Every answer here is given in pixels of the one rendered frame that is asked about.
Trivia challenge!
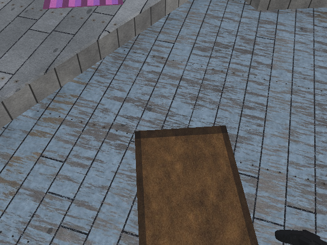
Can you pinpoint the right robot hand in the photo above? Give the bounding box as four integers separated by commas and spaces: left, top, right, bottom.
275, 230, 327, 245

